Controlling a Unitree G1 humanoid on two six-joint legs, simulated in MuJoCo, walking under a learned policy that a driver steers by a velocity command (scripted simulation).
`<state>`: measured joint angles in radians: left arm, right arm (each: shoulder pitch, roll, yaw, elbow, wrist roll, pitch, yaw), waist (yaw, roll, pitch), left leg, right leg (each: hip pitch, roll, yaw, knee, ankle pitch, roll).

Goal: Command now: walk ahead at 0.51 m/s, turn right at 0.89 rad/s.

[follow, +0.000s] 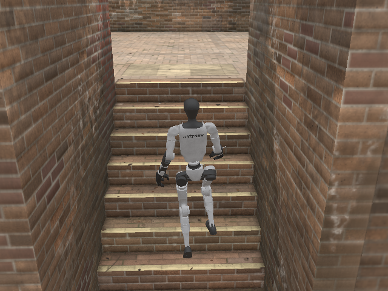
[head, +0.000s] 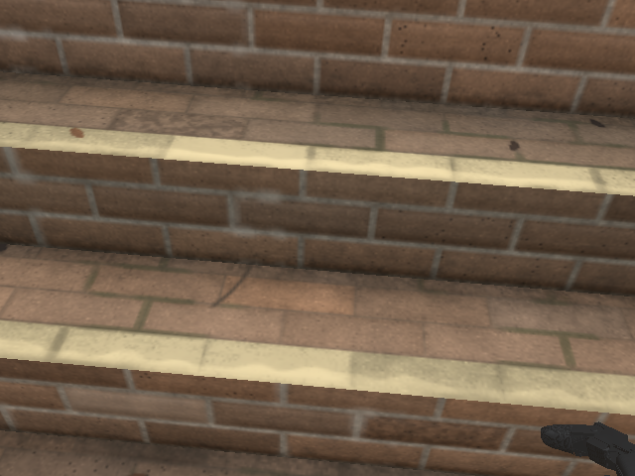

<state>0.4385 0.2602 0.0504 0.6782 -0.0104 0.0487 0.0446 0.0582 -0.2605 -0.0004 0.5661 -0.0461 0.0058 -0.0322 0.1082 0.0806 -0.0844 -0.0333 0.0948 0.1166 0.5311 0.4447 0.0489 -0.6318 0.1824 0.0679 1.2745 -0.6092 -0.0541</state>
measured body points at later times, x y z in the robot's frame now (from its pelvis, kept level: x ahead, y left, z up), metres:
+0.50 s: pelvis -0.02 +0.09 -0.02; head +0.01 +0.15 +0.42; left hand +0.23 +0.22 -0.11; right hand -0.04 -0.21 -0.09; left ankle -0.07 +0.25 -0.56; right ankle +0.02 -0.09 -0.62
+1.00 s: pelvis -0.06 +0.13 +0.04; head -0.09 +0.11 +0.49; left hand +0.20 +0.27 +0.00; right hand -0.05 -0.14 -0.08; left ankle -0.12 +0.25 -0.52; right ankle -0.02 +0.06 -0.62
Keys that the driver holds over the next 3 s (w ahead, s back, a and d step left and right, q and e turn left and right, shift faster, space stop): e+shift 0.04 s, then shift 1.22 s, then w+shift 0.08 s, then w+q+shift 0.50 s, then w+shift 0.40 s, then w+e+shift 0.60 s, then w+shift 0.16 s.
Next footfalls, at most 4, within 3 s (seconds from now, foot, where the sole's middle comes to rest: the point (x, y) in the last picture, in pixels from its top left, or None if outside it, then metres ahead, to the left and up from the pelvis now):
0.32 right None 0.06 -0.10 -0.65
0.52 left None -0.03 0.27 -0.67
0.74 right None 0.02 0.05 -0.66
1.12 left None -0.09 0.23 -0.86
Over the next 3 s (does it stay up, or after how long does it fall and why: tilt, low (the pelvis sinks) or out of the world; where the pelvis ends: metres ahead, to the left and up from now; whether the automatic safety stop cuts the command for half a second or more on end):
stays up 0.59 0.12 0.50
